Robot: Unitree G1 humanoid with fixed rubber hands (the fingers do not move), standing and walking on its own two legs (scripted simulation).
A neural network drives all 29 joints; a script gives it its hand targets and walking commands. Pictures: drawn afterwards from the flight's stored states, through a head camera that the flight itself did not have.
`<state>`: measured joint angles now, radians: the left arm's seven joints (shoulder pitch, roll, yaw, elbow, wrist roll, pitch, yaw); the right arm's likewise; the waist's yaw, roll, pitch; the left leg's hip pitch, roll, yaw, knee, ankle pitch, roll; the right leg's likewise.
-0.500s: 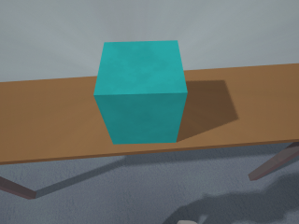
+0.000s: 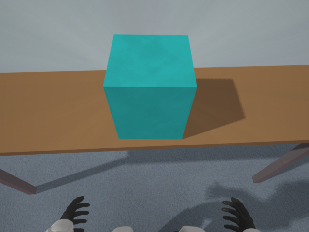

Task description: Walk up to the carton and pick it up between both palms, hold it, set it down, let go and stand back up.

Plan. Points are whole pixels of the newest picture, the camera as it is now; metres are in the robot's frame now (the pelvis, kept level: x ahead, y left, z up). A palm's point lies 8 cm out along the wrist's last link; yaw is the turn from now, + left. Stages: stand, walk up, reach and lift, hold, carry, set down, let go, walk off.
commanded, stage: reach and lift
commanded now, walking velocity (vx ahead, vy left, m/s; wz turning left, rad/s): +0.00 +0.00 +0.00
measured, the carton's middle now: (150, 91) +0.50 +0.04 +0.03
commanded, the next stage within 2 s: none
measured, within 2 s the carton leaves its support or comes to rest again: neither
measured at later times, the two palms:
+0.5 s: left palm (68, 208) +0.18 +0.24 -0.06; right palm (245, 215) +0.17 -0.20 -0.06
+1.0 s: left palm (68, 189) +0.22 +0.24 -0.03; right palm (241, 191) +0.22 -0.19 -0.03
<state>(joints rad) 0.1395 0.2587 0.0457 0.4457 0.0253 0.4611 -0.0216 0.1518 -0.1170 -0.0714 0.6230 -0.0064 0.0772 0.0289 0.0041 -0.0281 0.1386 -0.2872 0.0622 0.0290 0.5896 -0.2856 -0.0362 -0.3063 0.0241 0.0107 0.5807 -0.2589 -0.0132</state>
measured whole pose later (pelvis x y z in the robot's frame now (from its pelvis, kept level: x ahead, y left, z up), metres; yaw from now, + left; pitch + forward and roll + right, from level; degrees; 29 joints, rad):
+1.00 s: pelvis +0.05 +0.02 +0.02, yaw +0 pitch -3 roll +0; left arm 0.23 0.23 -0.04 0.42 -0.12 -0.08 0.01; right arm 0.24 -0.13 -0.03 0.52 0.11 -0.23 -0.01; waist 0.03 -0.01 0.05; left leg -0.05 0.04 0.05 0.34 -0.23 -0.02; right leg -0.06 0.00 0.02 0.32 -0.20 0.01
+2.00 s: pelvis +0.03 +0.01 +0.02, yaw +0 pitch -1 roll +0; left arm -0.31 0.24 0.06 0.36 -0.17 0.22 0.01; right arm -0.29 -0.22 0.01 0.48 0.29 0.02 -0.12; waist 0.01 -0.02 0.05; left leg -0.12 0.04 0.04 0.33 -0.19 -0.02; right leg -0.13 0.01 0.01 0.30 -0.16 0.00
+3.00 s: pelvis +0.02 +0.01 +0.02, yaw +1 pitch +9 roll -1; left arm -1.10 0.37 0.00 1.08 -0.26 0.26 0.04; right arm -1.04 -0.31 0.04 1.03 0.38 0.22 -0.13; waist -0.01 -0.01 -0.11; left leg -0.37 0.05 0.02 0.39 -0.18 -0.03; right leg -0.36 0.02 -0.01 0.33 -0.14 0.00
